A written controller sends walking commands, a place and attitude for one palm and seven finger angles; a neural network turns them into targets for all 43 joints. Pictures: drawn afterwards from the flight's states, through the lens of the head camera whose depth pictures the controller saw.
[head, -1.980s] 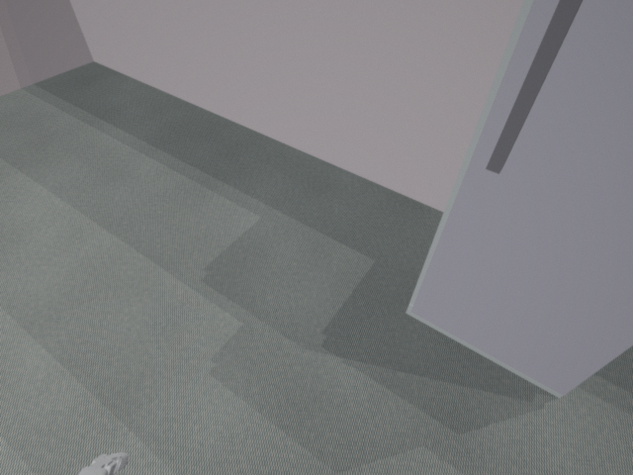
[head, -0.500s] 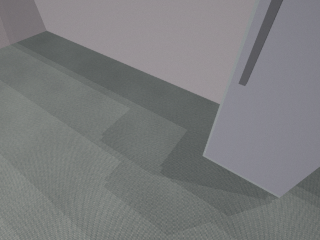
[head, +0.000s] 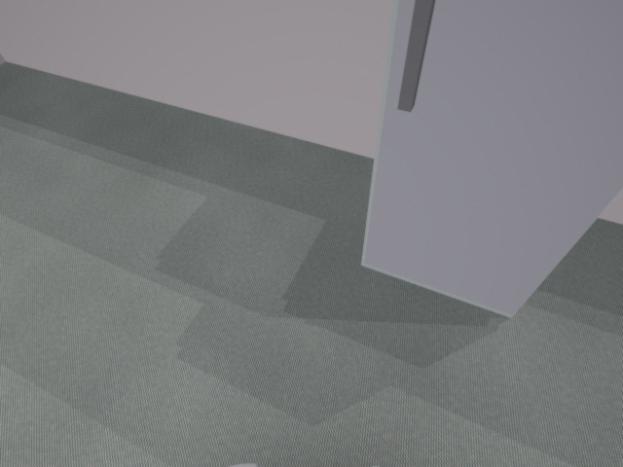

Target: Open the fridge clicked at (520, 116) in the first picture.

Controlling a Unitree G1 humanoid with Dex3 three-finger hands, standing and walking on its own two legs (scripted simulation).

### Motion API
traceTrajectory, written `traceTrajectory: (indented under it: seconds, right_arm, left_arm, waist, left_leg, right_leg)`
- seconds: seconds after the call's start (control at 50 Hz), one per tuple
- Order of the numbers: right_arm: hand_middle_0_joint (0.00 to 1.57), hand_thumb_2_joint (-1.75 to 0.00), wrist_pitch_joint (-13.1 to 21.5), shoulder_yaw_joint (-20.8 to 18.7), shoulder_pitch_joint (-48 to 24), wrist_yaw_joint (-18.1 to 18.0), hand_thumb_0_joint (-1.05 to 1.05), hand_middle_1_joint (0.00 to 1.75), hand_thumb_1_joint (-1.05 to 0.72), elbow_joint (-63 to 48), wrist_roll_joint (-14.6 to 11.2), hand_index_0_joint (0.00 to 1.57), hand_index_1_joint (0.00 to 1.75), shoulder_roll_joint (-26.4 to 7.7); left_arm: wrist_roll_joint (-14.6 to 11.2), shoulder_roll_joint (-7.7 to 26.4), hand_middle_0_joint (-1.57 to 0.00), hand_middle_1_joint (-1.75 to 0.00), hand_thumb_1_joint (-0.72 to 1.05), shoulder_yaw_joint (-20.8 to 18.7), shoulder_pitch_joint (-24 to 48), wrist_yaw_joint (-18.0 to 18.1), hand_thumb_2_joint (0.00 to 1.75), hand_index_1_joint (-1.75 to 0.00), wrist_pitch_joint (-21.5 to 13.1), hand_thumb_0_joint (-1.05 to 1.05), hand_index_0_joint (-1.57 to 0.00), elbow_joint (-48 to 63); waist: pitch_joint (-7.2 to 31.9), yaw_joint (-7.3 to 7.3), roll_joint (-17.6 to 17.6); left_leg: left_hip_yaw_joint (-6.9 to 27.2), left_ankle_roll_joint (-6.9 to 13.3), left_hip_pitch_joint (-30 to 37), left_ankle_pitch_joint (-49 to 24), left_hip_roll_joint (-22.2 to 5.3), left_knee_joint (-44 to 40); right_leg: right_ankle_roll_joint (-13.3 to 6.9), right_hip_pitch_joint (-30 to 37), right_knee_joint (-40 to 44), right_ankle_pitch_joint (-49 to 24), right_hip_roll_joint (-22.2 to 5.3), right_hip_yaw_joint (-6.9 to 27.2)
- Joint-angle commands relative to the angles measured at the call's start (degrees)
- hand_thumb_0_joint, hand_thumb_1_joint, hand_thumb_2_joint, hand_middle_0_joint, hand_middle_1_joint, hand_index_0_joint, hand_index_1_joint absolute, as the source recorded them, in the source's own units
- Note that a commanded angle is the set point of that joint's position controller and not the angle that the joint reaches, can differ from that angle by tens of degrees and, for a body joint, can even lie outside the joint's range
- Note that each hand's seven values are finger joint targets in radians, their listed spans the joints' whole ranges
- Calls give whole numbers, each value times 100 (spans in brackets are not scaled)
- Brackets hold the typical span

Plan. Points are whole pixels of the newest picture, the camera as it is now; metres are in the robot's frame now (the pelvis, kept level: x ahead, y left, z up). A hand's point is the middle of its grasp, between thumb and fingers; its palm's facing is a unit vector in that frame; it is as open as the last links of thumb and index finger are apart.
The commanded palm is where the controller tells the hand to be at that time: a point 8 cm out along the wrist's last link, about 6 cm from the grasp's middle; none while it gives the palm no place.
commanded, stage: turn to face it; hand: left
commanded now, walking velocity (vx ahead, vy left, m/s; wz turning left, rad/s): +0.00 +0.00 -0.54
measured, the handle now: (427, 4) +0.79 -0.13 +0.21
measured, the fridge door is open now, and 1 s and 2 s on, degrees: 0 0 0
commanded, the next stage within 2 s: take the last steps up to it in 0.60 s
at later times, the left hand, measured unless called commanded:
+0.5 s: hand out of the picture +0.06 +0.22 -0.15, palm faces -0.11 -0.97 -0.24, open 7.4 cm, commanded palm none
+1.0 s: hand out of the picture +0.13 +0.17 -0.14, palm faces -0.42 -0.89 -0.16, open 7.4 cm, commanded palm none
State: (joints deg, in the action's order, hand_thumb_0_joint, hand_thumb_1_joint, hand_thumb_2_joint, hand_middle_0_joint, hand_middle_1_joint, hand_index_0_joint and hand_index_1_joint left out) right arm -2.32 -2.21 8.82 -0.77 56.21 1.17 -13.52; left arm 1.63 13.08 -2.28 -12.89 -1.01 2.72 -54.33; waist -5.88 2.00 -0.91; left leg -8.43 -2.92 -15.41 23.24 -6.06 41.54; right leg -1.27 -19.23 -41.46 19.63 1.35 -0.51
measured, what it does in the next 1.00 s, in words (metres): steps on the spot, turning right: left foot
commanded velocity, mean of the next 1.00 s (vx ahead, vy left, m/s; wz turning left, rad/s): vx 0.10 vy -0.02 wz -0.27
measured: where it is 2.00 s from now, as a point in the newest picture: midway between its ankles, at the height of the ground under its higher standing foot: (366, 448)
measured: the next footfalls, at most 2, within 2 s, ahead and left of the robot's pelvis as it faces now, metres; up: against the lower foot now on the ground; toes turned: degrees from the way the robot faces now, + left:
left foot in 0.54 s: +0.01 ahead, +0.15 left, +0.00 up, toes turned -12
right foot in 1.06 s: -0.03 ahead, -0.11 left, +0.00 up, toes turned -27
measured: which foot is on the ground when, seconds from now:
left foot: up 0.00-0.52, down 0.54-1.00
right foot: down 0.00-0.54, up 0.56-1.00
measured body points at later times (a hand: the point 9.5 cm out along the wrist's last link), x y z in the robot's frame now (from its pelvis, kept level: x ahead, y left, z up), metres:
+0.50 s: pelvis -0.03 +0.03 +0.02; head +0.00 +0.04 +0.47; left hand +0.07 +0.27 -0.13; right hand +0.03 -0.24 -0.11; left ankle -0.03 +0.16 -0.70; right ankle +0.02 -0.08 -0.72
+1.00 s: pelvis -0.02 +0.04 +0.03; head +0.00 +0.04 +0.48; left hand +0.15 +0.22 -0.12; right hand -0.18 -0.15 -0.12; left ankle -0.03 +0.16 -0.72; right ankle -0.08 -0.08 -0.69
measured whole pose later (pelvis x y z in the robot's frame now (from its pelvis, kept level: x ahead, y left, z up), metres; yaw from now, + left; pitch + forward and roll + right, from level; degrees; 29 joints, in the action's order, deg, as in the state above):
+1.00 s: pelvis -0.02 +0.04 +0.03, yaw -22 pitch +1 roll -1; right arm 1.3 -1.8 24.0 -1.4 61.7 2.4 -9.8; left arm 1.9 10.9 -3.0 -9.7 -2.1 2.5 -57.2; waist -0.9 -4.1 -0.4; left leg -8.7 0.0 -7.6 17.6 -4.5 24.5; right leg 1.4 -18.3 -38.8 23.6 -2.2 -3.7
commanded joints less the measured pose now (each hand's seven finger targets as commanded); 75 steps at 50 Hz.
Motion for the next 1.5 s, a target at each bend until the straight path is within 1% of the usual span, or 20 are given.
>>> traceTrajectory:
  seconds: [0.0,0.12,0.36,0.46,0.48,0.52,0.54,0.58,0.64,0.7,0.84,0.98,1.02,1.04,1.06,1.18,1.38,1.42,1.44,1.48]
  right_arm:
    - [20,-90,46,-248,-437,-78,0,30,-90,-833,-72,20,30,-717]
    - [20,-90,47,-257,-30,-38,0,30,-90,-484,-18,20,30,-530]
    - [20,-90,124,-186,-230,-113,0,30,-90,-657,-68,20,30,-450]
    - [20,-90,216,-174,685,-145,0,30,-90,-431,-121,20,30,-416]
    - [20,-90,267,-191,894,-169,0,30,-90,-382,-127,20,30,-506]
    - [20,-90,280,-304,724,-170,0,30,-90,-572,-20,20,30,-1222]
    - [20,-90,226,-263,411,-167,0,30,-90,-706,5,20,30,-1210]
    - [20,-90,254,-130,-83,-200,0,30,-90,-769,22,20,30,-730]
    - [20,-90,325,-101,110,-195,0,30,-90,-681,29,20,30,-626]
    - [20,-90,356,-111,762,-202,0,30,-90,-423,31,20,30,-578]
    - [20,-90,452,-207,1715,-169,0,30,-90,110,88,20,30,-719]
    - [20,-90,425,-188,1568,-101,0,30,-90,419,88,20,30,-652]
    - [20,-90,467,-95,1535,-29,0,30,-90,443,-10,20,30,-244]
    - [20,-90,495,13,1211,-13,0,30,-90,196,-25,20,30,100]
    - [20,-90,456,-53,726,0,0,30,-90,27,45,20,30,-221]
    - [20,-90,293,-159,1076,119,0,30,-90,352,88,20,30,219]
    - [20,-90,442,-128,154,265,0,30,-90,-123,0,20,30,149]
    - [20,-90,507,-167,938,185,0,30,-90,125,41,20,30,8]
    - [20,-90,550,-229,1815,122,0,30,-90,374,79,20,30,-282]
    - [20,-90,557,-384,2627,-7,0,30,-90,570,46,20,30,-1227]
  left_arm:
    - [-47,1505,-20,-30,90,-380,-755,231,90,-30,-162,0,-20,346]
    - [-72,1022,-20,-30,90,-322,-247,213,90,-30,-236,0,-20,517]
    - [14,1027,-20,-30,90,-389,-506,221,90,-30,-159,0,-20,458]
    - [-21,1076,-20,-30,90,-392,-22,203,90,-30,-94,0,-20,565]
    - [-43,950,-20,-30,90,-364,73,194,90,-30,-90,0,-20,615]
    - [-88,489,-20,-30,90,-285,44,139,90,-30,-78,0,-20,729]
    - [-22,678,-20,-30,90,-348,189,145,90,-30,-46,0,-20,728]
    - [61,761,-20,-30,90,-448,-123,94,90,-30,30,0,-20,456]
    - [23,522,-20,-30,90,-356,-302,37,90,-30,17,0,-20,340]
    - [-15,364,-20,-30,90,-244,-13,31,90,-30,-22,0,-20,363]
    - [17,232,-20,-30,90,-150,844,-109,90,-30,-121,0,-20,459]
    - [-32,5,-20,-30,90,-113,157,-87,90,-30,-288,0,-20,-34]
    - [-9,495,-20,-30,90,-215,-732,20,90,-30,-426,0,-20,-417]
    - [-12,1055,-20,-30,90,-337,-1366,96,90,-30,-458,0,-20,-612]
    - [-83,1103,-20,-30,90,-329,-1614,152,90,-30,-432,0,-20,-677]
    - [-23,75,-20,-30,90,-111,-705,213,90,-30,-612,0,-20,-539]
    - [9,474,-20,-30,90,-118,-1056,244,90,-30,-716,0,-20,-830]
    - [-14,513,-20,-30,90,-128,-1088,236,90,-30,-706,0,-20,-877]
    - [-52,438,-20,-30,90,-124,-1111,221,90,-30,-702,0,-20,-878]
    - [-136,31,-20,-30,90,-44,-1421,141,90,-30,-686,0,-20,-646]
  waist:
    - [558,163,1399]
    - [926,-133,562]
    - [978,87,803]
    - [1094,-312,906]
    - [1133,-421,701]
    - [675,-400,-1631]
    - [315,-333,-1095]
    - [125,24,-723]
    - [314,22,-653]
    - [463,-257,-717]
    - [172,-700,-755]
    - [472,-264,-630]
    - [873,156,416]
    - [789,432,1839]
    - [561,566,1361]
    - [-447,-242,475]
    - [-237,-209,813]
    - [201,-593,408]
    - [831,-932,-17]
    - [1849,-937,-2006]
  left_leg:
    - [1030,27,-1643,828,277,2469]
    - [1027,-101,-1517,-430,237,2364]
    - [1024,3,-938,114,447,490]
    - [838,221,602,-644,662,-1421]
    - [968,304,1224,-826,470,-1945]
    - [3166,935,1381,-487,-1568,-3054]
    - [3187,1260,279,-531,-1933,-3101]
    - [2215,1101,-328,-1066,-1147,-2972]
    - [1391,1011,205,-2028,-666,-2629]
    - [1382,1143,1051,-2766,-764,-2414]
    - [1920,1321,1370,-830,-1360,-2981]
    - [1169,859,537,-851,-968,-2279]
    - [377,437,-973,-503,-420,-781]
    - [-181,187,-2374,1067,189,697]
    - [398,249,-2678,1225,69,1486]
    - [428,105,-2059,-575,-249,1871]
    - [113,321,-1273,-984,4,-160]
    - [-92,450,111,-1208,371,-748]
    - [125,535,1289,-1538,268,-1156]
    - [3452,1495,2896,-2339,-2083,-2296]
  right_leg:
    - [-896,850,2563,-2535,-2081,3065]
    - [-723,1031,2332,-1810,-1210,2145]
    - [-992,1022,2396,-1745,-1151,2825]
    - [-574,215,2288,-1209,-803,2667]
    - [-346,-231,2044,-854,-534,2398]
    - [193,-1784,-101,937,582,840]
    - [317,-1490,-1114,964,270,766]
    - [422,-1126,-2284,283,176,733]
    - [464,-1311,-2642,-6,71,444]
    - [503,-1461,-1905,85,-61,219]
    - [361,-1437,-674,471,-446,-41]
    - [163,760,1518,-313,-163,-662]
    - [-209,2880,2219,-256,-1067,330]
    - [-773,3446,2729,136,-2321,2109]
    - [-1069,2874,3031,433,-2605,2463]
    - [-707,948,3288,-525,-1709,614]
    - [-647,1446,2657,-2536,-1599,126]
    - [-520,1220,1421,-3520,-1389,-163]
    - [-341,950,152,-3341,-1093,-374]
    - [-7,-1153,-3046,1343,67,-335]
